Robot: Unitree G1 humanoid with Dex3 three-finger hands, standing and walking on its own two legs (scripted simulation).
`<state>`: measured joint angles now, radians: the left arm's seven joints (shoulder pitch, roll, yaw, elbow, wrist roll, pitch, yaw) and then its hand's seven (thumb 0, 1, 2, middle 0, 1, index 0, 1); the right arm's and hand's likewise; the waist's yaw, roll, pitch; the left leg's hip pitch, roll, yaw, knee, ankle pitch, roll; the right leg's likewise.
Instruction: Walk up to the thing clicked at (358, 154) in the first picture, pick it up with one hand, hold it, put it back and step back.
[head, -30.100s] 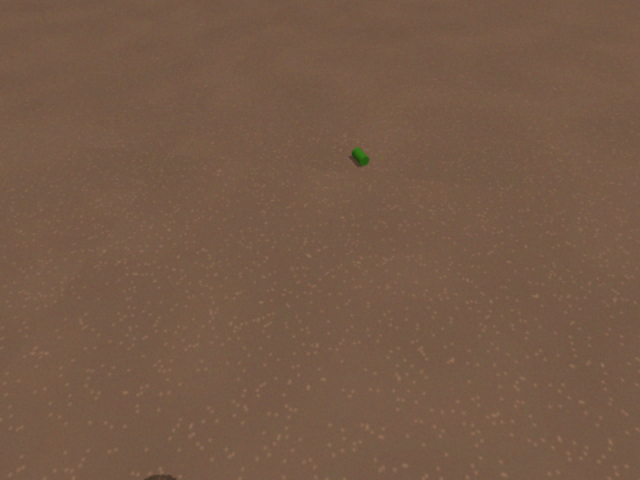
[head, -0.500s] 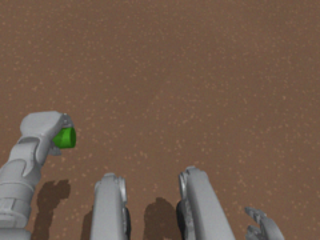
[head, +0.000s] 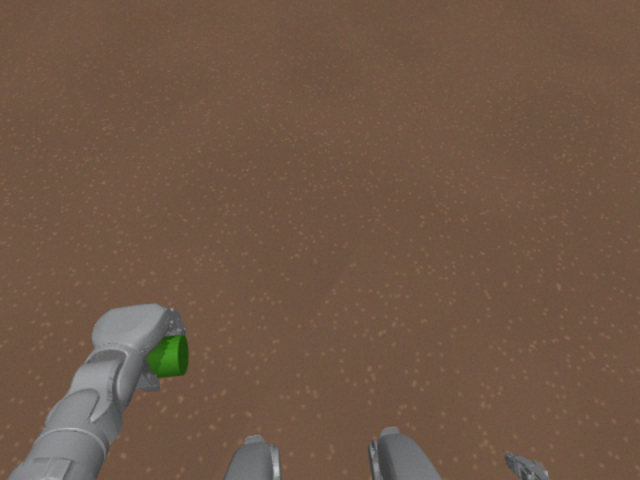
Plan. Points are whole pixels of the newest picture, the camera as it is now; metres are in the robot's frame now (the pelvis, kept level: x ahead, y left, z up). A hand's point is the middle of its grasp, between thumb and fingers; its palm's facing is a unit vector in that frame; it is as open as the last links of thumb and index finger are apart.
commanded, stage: lift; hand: left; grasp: from above
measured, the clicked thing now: (150, 358) +0.34 +0.24 -0.11
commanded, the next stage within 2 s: hold in 0.42 s
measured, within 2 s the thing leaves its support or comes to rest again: neither
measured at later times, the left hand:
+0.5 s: hand (139, 317) +0.36 +0.22 +0.00, palm faces -0.47 -0.06 -0.88, open 8.4 cm
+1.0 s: hand (134, 295) +0.36 +0.22 +0.04, palm faces -0.47 -0.04 -0.88, open 8.4 cm
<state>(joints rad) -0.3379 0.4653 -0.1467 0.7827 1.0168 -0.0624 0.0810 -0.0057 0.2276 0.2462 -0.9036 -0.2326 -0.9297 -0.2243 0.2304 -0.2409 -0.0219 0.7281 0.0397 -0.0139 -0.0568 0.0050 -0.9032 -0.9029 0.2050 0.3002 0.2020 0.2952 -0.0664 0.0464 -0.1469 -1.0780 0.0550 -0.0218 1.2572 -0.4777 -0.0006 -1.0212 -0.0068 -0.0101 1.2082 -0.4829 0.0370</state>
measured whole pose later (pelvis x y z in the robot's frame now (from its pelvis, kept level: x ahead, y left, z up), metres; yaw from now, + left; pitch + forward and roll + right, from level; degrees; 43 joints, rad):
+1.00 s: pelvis +0.06 -0.01 +0.10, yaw +0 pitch +6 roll +0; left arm -0.29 0.40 -0.19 0.75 1.02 -0.05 0.02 -0.01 0.21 0.31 -0.89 -0.23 -0.91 -0.23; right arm 0.24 -0.26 -0.06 0.72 0.05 0.05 -0.05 0.01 -0.90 -0.90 0.20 0.30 0.20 0.29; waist -0.02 0.04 -0.05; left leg -0.43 0.04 0.04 0.64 -0.31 -0.01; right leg -0.41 -0.02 0.02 0.63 -0.32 0.03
